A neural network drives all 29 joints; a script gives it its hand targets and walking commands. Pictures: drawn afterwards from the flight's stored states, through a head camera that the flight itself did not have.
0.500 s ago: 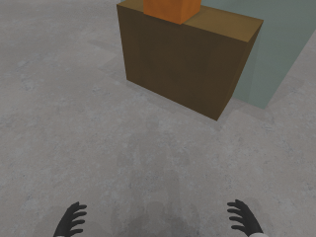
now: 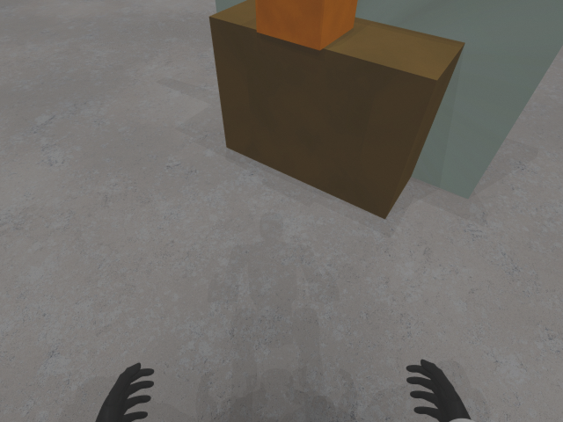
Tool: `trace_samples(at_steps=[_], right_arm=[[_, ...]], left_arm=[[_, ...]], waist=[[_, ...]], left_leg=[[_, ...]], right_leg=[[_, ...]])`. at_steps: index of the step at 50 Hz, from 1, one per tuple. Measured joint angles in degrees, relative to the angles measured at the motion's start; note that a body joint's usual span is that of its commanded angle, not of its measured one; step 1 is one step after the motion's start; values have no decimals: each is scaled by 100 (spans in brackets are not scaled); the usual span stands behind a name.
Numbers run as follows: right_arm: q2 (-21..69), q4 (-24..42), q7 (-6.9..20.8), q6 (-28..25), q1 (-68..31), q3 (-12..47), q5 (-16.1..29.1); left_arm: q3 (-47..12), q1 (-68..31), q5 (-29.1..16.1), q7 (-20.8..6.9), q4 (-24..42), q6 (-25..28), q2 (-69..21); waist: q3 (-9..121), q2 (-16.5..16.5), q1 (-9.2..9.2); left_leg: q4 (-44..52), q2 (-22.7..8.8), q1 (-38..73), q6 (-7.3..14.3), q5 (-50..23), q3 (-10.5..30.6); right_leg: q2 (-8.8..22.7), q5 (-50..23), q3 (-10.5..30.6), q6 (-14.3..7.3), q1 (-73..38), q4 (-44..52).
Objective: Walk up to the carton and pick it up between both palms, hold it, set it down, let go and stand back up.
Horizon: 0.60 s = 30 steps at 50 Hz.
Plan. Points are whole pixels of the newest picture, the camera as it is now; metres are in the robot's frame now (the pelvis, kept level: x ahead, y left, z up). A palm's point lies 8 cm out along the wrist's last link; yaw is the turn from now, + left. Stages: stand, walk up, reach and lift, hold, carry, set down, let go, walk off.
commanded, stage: stand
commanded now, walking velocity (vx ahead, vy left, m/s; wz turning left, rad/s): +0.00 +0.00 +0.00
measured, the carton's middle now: (307, 4) +1.51 -0.10 +0.04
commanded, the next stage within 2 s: none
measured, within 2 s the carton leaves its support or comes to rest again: neither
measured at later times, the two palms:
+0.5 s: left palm out of the picture +0.13 +0.25 -0.09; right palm out of the picture +0.13 -0.24 -0.09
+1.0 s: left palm out of the picture +0.12 +0.25 -0.09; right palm out of the picture +0.12 -0.24 -0.09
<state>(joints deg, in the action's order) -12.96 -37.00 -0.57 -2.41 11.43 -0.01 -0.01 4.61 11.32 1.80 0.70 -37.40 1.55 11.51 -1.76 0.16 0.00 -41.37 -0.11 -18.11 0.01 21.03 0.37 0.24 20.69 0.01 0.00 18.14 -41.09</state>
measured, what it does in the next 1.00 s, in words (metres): stands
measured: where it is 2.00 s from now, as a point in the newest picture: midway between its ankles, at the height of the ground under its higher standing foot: outside the picture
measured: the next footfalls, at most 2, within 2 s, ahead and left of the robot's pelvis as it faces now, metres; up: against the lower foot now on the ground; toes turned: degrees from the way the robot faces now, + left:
none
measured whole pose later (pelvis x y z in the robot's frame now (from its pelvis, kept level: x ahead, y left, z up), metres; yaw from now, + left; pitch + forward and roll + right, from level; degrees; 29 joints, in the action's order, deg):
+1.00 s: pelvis -0.01 +0.00 +0.00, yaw +0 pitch -3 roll +0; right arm -13.0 -41.1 -0.6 -2.5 11.4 0.0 0.0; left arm 4.7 11.3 1.8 0.3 -41.2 1.6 11.5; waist -1.8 0.2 0.0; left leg -41.4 -0.1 -18.1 0.0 20.0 0.4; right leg 0.2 19.6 0.0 0.0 18.1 -41.1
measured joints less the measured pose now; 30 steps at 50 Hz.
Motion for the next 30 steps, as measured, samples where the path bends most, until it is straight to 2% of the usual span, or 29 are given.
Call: trace_samples(at_steps=[30], right_arm=[[0, -271, 0, -6, 0, 0, 0]], left_arm=[[2, 0, 0, -37, -260, 5, 0]], waist=[[0, 0, 0]], left_leg=[[0, 0, 0, 0, -82, 1]], right_leg=[[0, -82, 0, 0, 0, 0]])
